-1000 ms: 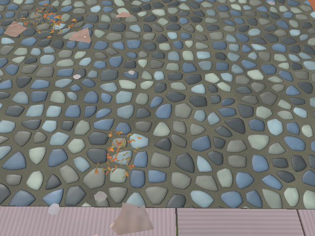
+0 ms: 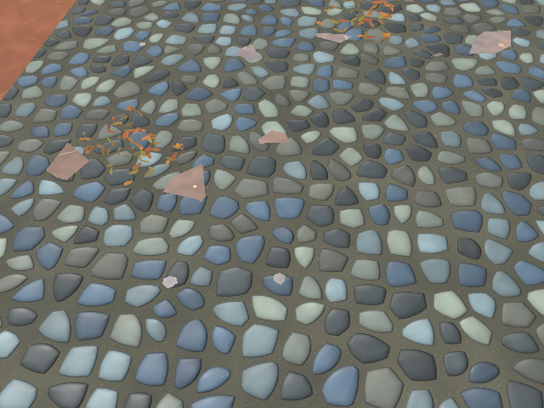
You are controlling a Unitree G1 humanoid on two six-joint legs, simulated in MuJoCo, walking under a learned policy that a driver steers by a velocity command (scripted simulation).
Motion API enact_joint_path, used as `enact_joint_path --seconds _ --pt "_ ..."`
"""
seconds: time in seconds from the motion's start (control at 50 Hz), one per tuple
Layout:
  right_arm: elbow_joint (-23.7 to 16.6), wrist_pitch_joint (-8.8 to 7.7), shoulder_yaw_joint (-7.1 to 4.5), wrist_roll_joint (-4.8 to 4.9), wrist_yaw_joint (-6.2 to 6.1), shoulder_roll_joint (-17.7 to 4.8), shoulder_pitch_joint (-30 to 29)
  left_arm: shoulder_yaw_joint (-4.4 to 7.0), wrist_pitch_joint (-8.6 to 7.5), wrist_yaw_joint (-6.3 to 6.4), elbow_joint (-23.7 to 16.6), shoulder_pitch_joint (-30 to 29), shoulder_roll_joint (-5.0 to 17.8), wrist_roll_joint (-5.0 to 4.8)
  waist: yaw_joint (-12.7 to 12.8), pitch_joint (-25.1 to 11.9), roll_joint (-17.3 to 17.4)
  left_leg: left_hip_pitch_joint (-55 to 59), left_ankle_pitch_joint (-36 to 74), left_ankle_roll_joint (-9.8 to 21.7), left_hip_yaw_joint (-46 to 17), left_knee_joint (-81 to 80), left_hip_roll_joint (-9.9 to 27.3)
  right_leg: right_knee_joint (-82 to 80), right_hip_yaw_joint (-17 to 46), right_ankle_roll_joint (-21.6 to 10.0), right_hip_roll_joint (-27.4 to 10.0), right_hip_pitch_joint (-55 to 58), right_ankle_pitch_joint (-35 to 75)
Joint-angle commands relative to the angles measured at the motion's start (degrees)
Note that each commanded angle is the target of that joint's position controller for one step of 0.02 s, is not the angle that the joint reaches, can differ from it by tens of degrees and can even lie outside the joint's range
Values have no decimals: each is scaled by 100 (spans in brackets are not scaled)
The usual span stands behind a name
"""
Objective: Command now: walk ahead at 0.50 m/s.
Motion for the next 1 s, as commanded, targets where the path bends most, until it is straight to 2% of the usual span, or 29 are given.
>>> enact_joint_path --seconds 0.02,0.04,0.06,0.08,0.1,0.12,0.14,0.16,0.18,0.24,0.3,0.4,0.48,0.52,0.56,0.58,0.6,0.62,0.64,0.66,0.68,0.7,0.72,0.74,0.76,0.8,0.84,0.9,1.0 --pt "-199 38 -248 13 -17 -948 -339 283 -96 16 -108 473 766 19 641 133 554 -462 3104 893 -418 568 1354 -252 -255 -241 268 1151 -335" --pt "-200 82 -181 -43 -25 -782 -323 435 -95 55 219 1456 1033 13 1026 -431 413 -815 3496 720 -200 1815 1016 -156 -329 -362 408 2380 -398" --pt "-326 110 -32 -182 -37 -421 -147 553 -84 118 363 2321 1552 44 1204 -1165 -641 -1934 1774 454 -21 3870 546 -315 1165 -688 -699 3822 -629" --pt "-347 -4 124 -91 5 212 616 555 -106 63 411 2340 1795 93 670 -1719 -2085 -3859 -1280 182 -623 5578 -466 -1531 4078 -1551 -1628 5145 -2351" --pt "-303 -123 3 53 34 -437 172 411 -166 38 302 2050 1240 32 853 -1441 -1203 -4408 -1208 271 -1280 6302 -180 -1972 4282 -1353 -1594 4822 -3073" --pt "-486 -198 -72 155 59 -732 -417 338 -204 46 219 1637 993 28 821 -847 -790 -4712 -655 420 -1202 6330 137 -1913 3450 -1101 -1467 4214 -2870" --pt "-540 -223 -57 105 12 -715 -699 299 -218 50 144 1261 909 71 660 -567 -280 -4525 -118 470 -1069 6111 470 -1953 2851 -978 -1314 3517 -2276" --pt "-566 -210 -80 18 -25 -681 -840 262 -234 51 132 1049 769 124 533 -318 -226 -4323 243 480 -1042 5764 657 -2078 2353 -944 -1110 2952 -1762" --pt "-551 -157 -92 14 -21 -631 -733 211 -258 58 140 994 627 184 381 -300 -404 -4023 486 496 -1085 5586 797 -2201 2010 -907 -965 2680 -1427" --pt "-502 -11 -81 -10 -35 -472 -739 214 -323 104 244 1186 665 132 313 -91 -267 -4056 716 397 -992 5028 892 -2546 1467 -1037 -855 2495 -825" --pt "-663 28 -76 -76 -43 -421 -1296 251 -293 193 348 1462 817 103 428 193 -58 -4657 1373 169 -929 4161 917 -2717 1152 -1079 -863 2711 -311" --pt "-827 -42 0 -55 71 -246 -2097 245 -206 264 473 1793 841 58 684 429 -168 -4496 2574 85 -603 2589 688 -2787 466 -876 -609 2855 99" --pt "-1018 -102 61 -15 209 -199 -2700 266 -94 275 662 2180 859 30 881 631 -145 -4529 2561 172 -489 1875 515 -2587 336 -886 -792 3458 337" --pt "-1117 -134 68 2 283 -241 -2864 300 -28 294 721 2214 914 4 851 675 -192 -4538 2309 291 -520 1628 463 -2385 354 -846 -962 3822 609" --pt "-1111 -158 28 4 332 -396 -2691 344 16 320 717 2082 1001 -13 651 532 -306 -4175 1908 451 -472 1479 341 -2053 350 -749 -1080 4084 1372" --pt "-1039 -162 -31 -7 325 -538 -2393 370 35 330 689 1967 1073 -11 465 314 -418 -3697 1686 543 -362 1486 185 -1713 313 -683 -1061 4159 2266" --pt "-868 -159 -127 -22 299 -717 -1789 378 72 336 662 1835 1102 -6 122 -74 -459 -2854 1642 675 -196 1409 -18 -998 181 -578 -921 4116 3155" --pt "-565 -146 -265 -44 244 -992 -818 328 101 343 614 1793 993 21 -306 -693 -366 -1413 1782 849 -222 1483 -13 167 -21 -396 -619 3580 3151" --pt "-367 -119 -366 -123 170 -1432 194 217 97 356 470 1929 734 156 -519 -1576 487 438 1859 1209 -1656 1711 1179 2094 -223 -212 -206 2175 1068" --pt "-250 -132 -376 -124 228 -1595 316 5 -43 273 492 2698 -67 80 -18 -2223 1958 2007 456 2137 -4524 817 2255 3818 299 87 888 10 -3066" --pt "-298 -147 -232 -54 232 -1042 133 146 -183 247 494 2163 612 -75 -264 -1852 1279 1758 -179 1873 -4555 427 2040 4373 927 -16 574 -618 -3161" --pt "-372 -164 -168 -52 208 -836 -333 217 -270 229 301 1569 864 -190 -207 -1044 1005 981 94 1618 -3652 328 1871 4363 778 -105 295 -916 -2632" --pt "-451 -172 -128 -90 202 -747 -764 213 -305 268 249 1285 842 -165 -21 -631 434 103 731 1500 -3040 173 1695 4096 639 -108 -13 -685 -2075" --pt "-472 -185 -92 -141 210 -606 -1021 258 -285 295 242 1166 821 -73 146 -314 335 -588 1277 1462 -2559 16 1506 3760 590 -76 -191 -454 -1770" --pt "-456 -209 -52 -210 219 -492 -1111 272 -214 287 278 1319 745 -43 341 -282 480 -973 1549 1425 -2263 -133 1371 3576 644 -75 -340 -98 -1576" --pt "-372 -241 -56 -175 221 -511 -1062 253 -81 291 320 1462 529 -30 470 -178 525 -1331 1751 1496 -1901 -413 1268 3229 586 0 -427 86 -1477" --pt "-282 -253 -93 -155 166 -692 -936 251 -13 304 206 1142 504 17 463 54 459 -1482 1965 1558 -1640 -624 1260 2781 524 130 -489 -216 -1132" --pt "-171 -202 -105 -143 66 -796 -688 254 -22 289 36 560 496 66 318 219 387 -1310 2171 1462 -1284 -729 1136 1807 456 273 -471 -620 -167" --pt "43 -142 -101 -70 12 -882 -225 163 -98 190 -188 -395 333 22 -23 409 413 -1044 2066 1254 -829 -726 976 276 145 264 -153 -312 843"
